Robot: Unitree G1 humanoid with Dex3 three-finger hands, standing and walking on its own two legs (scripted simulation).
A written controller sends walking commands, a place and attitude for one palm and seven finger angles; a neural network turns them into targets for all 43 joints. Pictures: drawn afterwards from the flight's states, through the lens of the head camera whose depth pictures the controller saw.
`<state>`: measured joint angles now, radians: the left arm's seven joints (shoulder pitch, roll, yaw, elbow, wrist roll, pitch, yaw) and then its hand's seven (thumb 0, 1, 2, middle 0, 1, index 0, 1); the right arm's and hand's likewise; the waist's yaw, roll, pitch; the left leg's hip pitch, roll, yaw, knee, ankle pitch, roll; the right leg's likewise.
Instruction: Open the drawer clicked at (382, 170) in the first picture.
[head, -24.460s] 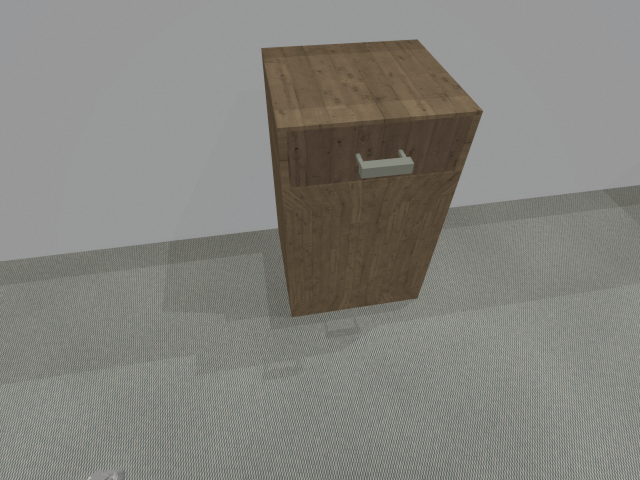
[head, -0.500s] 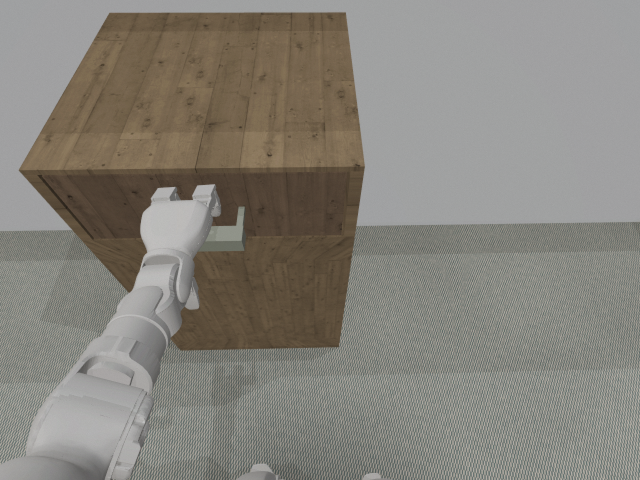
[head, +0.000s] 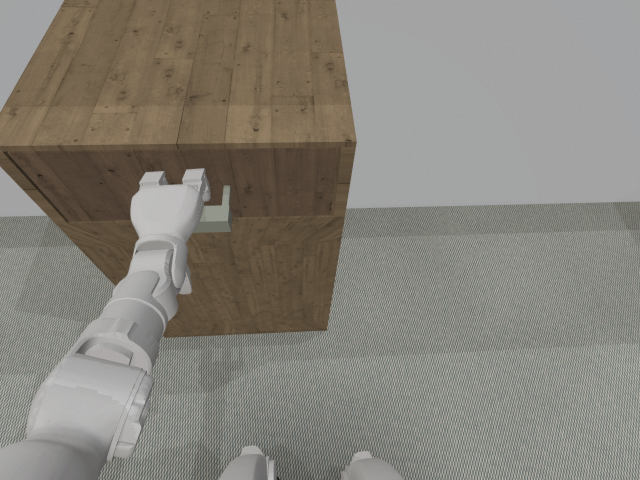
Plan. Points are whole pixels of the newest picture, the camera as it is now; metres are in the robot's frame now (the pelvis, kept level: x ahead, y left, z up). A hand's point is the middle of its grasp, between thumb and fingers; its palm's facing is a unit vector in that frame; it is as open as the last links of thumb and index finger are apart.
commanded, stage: lower the fingers behind the handle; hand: left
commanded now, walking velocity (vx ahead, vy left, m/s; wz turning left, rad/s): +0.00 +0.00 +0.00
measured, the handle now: (188, 206) +0.50 +0.17 -0.01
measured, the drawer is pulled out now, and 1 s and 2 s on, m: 0.00 0.00 0.07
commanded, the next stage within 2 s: close the thumb around the handle in 0.48 s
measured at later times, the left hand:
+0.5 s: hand (184, 238) +0.46 +0.18 -0.03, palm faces -0.06 -0.03 -1.00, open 13.8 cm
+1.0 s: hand (184, 238) +0.46 +0.18 -0.03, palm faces -0.04 -0.04 -1.00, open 9.0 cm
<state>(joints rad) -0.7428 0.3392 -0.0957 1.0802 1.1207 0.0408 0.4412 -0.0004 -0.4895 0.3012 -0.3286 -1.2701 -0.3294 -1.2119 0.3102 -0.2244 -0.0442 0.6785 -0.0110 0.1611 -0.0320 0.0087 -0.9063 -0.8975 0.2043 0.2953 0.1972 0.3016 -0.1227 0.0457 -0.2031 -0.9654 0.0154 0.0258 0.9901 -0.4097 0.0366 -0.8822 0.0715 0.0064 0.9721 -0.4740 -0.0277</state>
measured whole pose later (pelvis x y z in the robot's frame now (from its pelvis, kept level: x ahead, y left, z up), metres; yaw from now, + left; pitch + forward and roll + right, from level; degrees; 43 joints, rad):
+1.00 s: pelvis +0.01 +0.00 +0.00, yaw -1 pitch +23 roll -2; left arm -0.69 0.32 -0.08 1.04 1.13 0.04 0.49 0.00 0.21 0.60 -0.34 -1.26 -0.37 -1.27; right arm 0.29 -0.22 -0.05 0.69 -0.02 0.16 -0.02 0.01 -0.91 -0.90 0.20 0.30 0.20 0.30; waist -0.12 0.05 -0.21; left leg -0.98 0.02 0.03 1.02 -0.44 0.04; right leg -0.90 0.08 0.01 0.99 -0.49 -0.02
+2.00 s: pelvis +0.02 +0.00 +0.01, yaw +0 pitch +19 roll -1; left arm -0.37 0.27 -0.14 0.77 1.14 0.03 0.52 0.01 0.62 0.81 -0.38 -1.35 -0.42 -1.35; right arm 0.23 -0.21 -0.06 0.65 -0.01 0.17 -0.02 0.01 -0.91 -0.90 0.20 0.30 0.20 0.30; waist -0.05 0.05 -0.21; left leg -0.85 0.01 0.04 0.96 -0.44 0.03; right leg -0.77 0.07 0.02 0.94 -0.50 -0.03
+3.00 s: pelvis +0.01 -0.01 +0.00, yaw +1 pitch +14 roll +0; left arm 0.14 0.28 -0.22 0.30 1.13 0.04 0.53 0.01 0.59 0.82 -0.38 -1.35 -0.42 -1.35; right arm 0.14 -0.22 -0.04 0.58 -0.03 0.15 0.00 0.01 -0.91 -0.90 0.20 0.30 0.20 0.30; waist 0.01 0.06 -0.19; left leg -0.79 0.00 0.02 1.00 -0.45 0.02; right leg -0.72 0.06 0.01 1.01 -0.53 -0.05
